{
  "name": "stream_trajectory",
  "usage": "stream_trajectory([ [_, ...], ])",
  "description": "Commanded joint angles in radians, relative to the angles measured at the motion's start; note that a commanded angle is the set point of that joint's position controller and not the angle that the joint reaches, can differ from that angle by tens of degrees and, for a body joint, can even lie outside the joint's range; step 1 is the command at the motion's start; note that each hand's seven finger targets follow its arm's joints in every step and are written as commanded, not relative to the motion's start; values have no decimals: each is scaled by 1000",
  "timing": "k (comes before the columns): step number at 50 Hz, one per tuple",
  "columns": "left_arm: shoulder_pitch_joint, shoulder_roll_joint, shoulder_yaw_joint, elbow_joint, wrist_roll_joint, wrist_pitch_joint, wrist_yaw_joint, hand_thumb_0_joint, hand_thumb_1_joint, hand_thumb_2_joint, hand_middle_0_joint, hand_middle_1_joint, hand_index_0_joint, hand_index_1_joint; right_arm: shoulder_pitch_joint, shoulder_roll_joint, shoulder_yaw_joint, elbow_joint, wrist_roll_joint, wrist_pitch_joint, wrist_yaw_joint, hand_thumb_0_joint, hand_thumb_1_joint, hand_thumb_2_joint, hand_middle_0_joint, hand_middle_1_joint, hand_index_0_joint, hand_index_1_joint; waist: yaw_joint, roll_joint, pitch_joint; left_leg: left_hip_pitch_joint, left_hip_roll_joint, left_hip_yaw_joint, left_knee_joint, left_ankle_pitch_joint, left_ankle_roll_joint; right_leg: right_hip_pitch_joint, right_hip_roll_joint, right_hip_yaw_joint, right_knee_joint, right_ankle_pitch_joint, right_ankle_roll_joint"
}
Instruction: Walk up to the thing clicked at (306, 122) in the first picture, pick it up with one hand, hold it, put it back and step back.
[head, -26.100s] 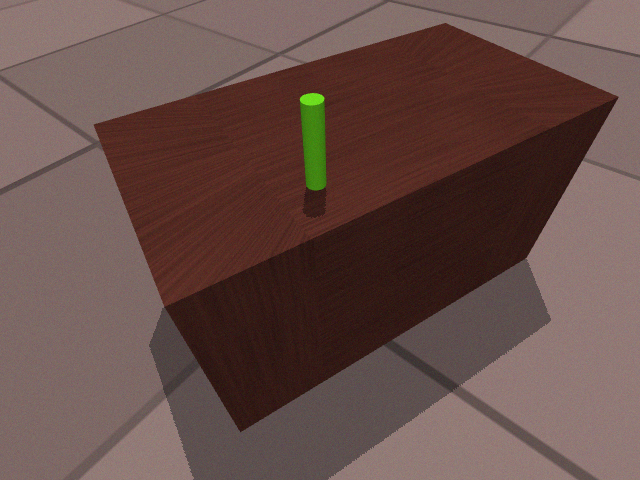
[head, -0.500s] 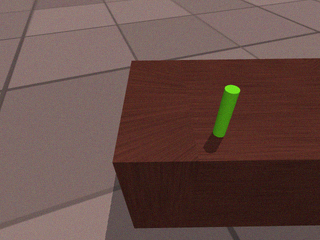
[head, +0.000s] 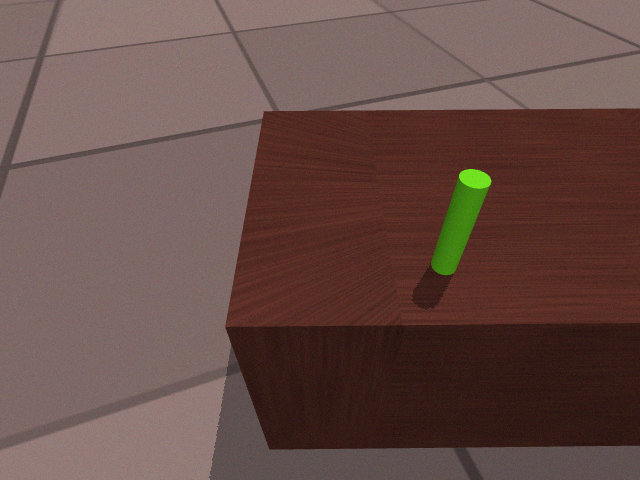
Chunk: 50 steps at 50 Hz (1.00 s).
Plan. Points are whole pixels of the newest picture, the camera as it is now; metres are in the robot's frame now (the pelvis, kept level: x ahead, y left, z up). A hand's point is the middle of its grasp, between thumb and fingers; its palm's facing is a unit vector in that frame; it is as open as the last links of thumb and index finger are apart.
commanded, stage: home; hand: right
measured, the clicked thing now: (457, 227) +0.50 -0.19 +0.02
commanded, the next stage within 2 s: stand in 0.80 s
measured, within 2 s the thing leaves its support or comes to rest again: neither
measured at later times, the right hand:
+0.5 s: hand out of the picture +0.09 -0.24 -0.15, palm faces -0.04 +0.93 -0.37, open 17.3 cm
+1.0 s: hand out of the picture +0.08 -0.24 -0.15, palm faces -0.03 +0.93 -0.36, open 16.8 cm
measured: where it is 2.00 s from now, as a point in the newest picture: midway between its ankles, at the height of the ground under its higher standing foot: outside the picture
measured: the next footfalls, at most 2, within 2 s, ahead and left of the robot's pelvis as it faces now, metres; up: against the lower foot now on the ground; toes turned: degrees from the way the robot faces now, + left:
none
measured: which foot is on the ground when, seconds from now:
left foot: down 0.00-1.00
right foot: down 0.00-1.00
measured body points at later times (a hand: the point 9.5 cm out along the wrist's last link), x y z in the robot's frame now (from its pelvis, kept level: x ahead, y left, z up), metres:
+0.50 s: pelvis +0.02 +0.01 +0.00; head +0.02 +0.02 +0.45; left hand +0.09 +0.31 -0.14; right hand +0.10 -0.29 -0.12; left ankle +0.02 +0.14 -0.74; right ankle +0.00 -0.13 -0.74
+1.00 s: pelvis +0.02 +0.02 +0.00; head +0.02 +0.02 +0.45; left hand +0.08 +0.32 -0.14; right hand +0.08 -0.29 -0.13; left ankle +0.02 +0.14 -0.74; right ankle +0.00 -0.13 -0.74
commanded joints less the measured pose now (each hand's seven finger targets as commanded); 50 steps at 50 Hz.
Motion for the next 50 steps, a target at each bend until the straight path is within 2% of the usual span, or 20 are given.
stream_trajectory([
  [1, -34, 206, 33, -48, 4, -16, 14, 0, 897, 902, -201, -300, -200, -301, -39, -218, -43, -49, 7, -22, -17, 0, 555, -49, 51, 51, 51, 51, 5, 24, -63, 15, 87, -82, -74, 122, 52, 22, -100, 84, -68, 134, -35],
  [5, -44, 206, 33, -47, 3, -17, 14, 0, 897, 902, -201, -300, -200, -300, -42, -218, -44, -45, 8, -23, -19, 0, 541, -58, 53, 53, 53, 53, 5, 21, -82, 41, 88, -76, -72, 187, 48, 38, -104, 79, -63, 176, -32],
  [9, -56, 201, 31, -46, 4, -17, 15, 0, 897, 902, -201, -300, -200, -300, -54, -217, -47, -44, 9, -21, -18, 0, 537, -60, 53, 54, 53, 54, 4, 16, -60, 35, 86, -78, -79, 167, 47, 31, -104, 72, -82, 146, -25],
  [10, -60, 202, 32, -48, 5, -18, 16, 0, 897, 902, -201, -301, -200, -301, -57, -219, -49, -47, 7, -21, -18, 0, 528, -65, 54, 55, 54, 55, 3, 10, -76, 45, 89, -75, -72, 196, 51, 41, -109, 72, -79, 180, -27],
  [13, -62, 199, 34, -46, 7, -15, 16, 0, 897, 902, -201, -301, -200, -301, -64, -215, -51, -45, 6, -20, -19, 0, 530, -63, 54, 55, 54, 55, 4, 22, -64, 42, 87, -74, -84, 170, 50, 33, -107, 70, -86, 154, -27],
  [20, -70, 194, 35, -47, 6, -17, 17, 0, 897, 902, -201, -301, -200, -301, -70, -214, -56, -43, 7, -21, -17, 0, 520, -69, 55, 57, 55, 57, 5, 14, -81, 59, 89, -70, -85, 217, 50, 59, -115, 66, -84, 194, -25],
  [24, -69, 204, 38, -44, 6, -16, 19, 0, 897, 902, -201, -301, -200, -301, -83, -210, -59, -42, 8, -20, -17, 0, 529, -64, 54, 55, 54, 55, 4, 6, -83, 85, 88, -72, -88, 198, 49, 43, -113, 64, -88, 175, -26],
  [26, -69, 203, 38, -44, 5, -17, 19, 0, 897, 902, -201, -301, -200, -301, -78, -210, -59, -41, 8, -20, -17, 0, 525, -66, 54, 56, 54, 56, 3, 9, -89, 79, 88, -71, -86, 229, 49, 60, -116, 63, -85, 201, -26],
  [28, -69, 204, 38, -46, 7, -15, 19, 0, 897, 902, -201, -300, -200, -301, -80, -209, -60, -40, 6, -18, -17, 0, 528, -65, 54, 55, 54, 55, 2, 12, -75, 68, 84, -71, -95, 176, 49, 45, -112, 61, -94, 156, -26],
  [29, -64, 202, 38, -47, 5, -17, 19, 0, 897, 902, -201, -301, -200, -301, -86, -215, -62, -42, 7, -17, -17, 0, 516, -72, 55, 57, 55, 57, 5, 11, -81, 83, 87, -71, -88, 191, 51, 40, -116, 63, -95, 166, -26],
  [32, -64, 199, 37, -46, 5, -13, 18, 0, 897, 902, -201, -300, -200, -301, -83, -208, -62, -38, 7, -17, -17, 0, 524, -67, 54, 56, 54, 56, 1, 19, -59, 67, 83, -72, -101, 135, 46, 24, -112, 65, -103, 117, -29],
  [38, -59, 203, 39, -49, 6, -16, 19, 0, 897, 902, -201, -300, -200, -300, -79, -207, -64, -39, 7, -17, -14, 0, 509, -76, 56, 59, 56, 59, 0, 14, -67, 62, 82, -69, -97, 154, 52, 42, -116, 63, -100, 146, -31],
  [42, -50, 201, 40, -45, 5, -12, 17, 0, 897, 902, -201, -300, -200, -300, -73, -205, -63, -36, 6, -16, -13, 0, 502, -81, 57, 60, 57, 60, -1, 21, -43, 44, 77, -76, -122, 66, 50, 24, -111, 64, -108, 82, -32],
  [45, -55, 202, 41, -48, 6, -13, 18, 0, 897, 901, -201, -299, -200, -300, -77, -207, -66, -36, 6, -14, -11, 0, 511, -75, 56, 59, 56, 59, 0, 12, -34, 34, 77, -81, -123, 49, 52, 24, -111, 65, -108, 72, -34],
  [47, -46, 198, 41, -48, 8, -14, 17, 0, 900, 900, -200, -300, -200, -301, -79, -212, -68, -40, 7, -15, -12, 0, 351, -235, 200, 219, 200, 219, 1, 17, -44, 48, 77, -80, -118, 60, 53, 17, -111, 64, -109, 75, -34],
  [48, -42, 201, 42, -49, 7, -16, 17, 0, 900, 900, -200, -300, -200, -301, -80, -211, -69, -42, 6, -16, -12, 0, 271, -315, 200, 299, 200, 299, 2, 9, -49, 55, 79, -81, -112, 82, 56, 20, -115, 66, -109, 94, -35],
  [50, -46, 206, 43, -55, 6, -19, 18, 0, 900, 900, -200, -300, -200, -301, -69, -205, -65, -43, 9, -17, -11, 0, 111, -475, 200, 300, 200, 300, 0, 6, -68, 61, 81, -76, -99, 154, 56, 42, -120, 68, -101, 152, -33],
])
